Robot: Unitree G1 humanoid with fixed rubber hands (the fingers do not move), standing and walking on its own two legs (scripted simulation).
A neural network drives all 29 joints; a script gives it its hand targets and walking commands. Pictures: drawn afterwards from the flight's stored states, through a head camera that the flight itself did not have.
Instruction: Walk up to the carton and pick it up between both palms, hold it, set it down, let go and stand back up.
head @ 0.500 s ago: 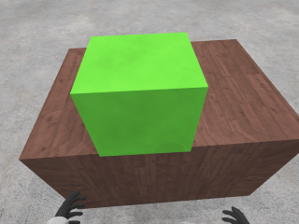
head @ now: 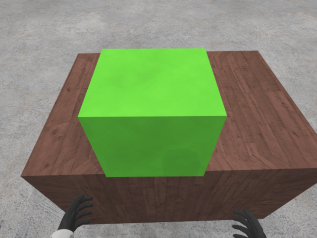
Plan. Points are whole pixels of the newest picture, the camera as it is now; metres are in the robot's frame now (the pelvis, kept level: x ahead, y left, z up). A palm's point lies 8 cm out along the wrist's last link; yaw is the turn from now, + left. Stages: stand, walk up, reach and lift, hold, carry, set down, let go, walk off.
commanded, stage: reach and lift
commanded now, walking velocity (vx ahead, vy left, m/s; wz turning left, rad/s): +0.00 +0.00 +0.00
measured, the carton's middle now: (154, 114) +0.48 +0.03 +0.02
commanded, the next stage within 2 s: none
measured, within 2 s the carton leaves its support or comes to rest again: neither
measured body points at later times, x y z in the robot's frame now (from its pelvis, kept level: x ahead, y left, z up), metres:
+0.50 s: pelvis +0.02 +0.01 +0.00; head +0.03 +0.02 +0.45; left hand +0.22 +0.26 -0.05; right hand +0.21 -0.25 -0.06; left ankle -0.01 +0.11 -0.74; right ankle +0.03 -0.09 -0.74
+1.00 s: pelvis -0.01 +0.01 +0.00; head -0.01 +0.00 +0.45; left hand +0.29 +0.24 +0.01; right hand +0.27 -0.26 +0.00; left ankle -0.01 +0.11 -0.74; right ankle +0.03 -0.09 -0.74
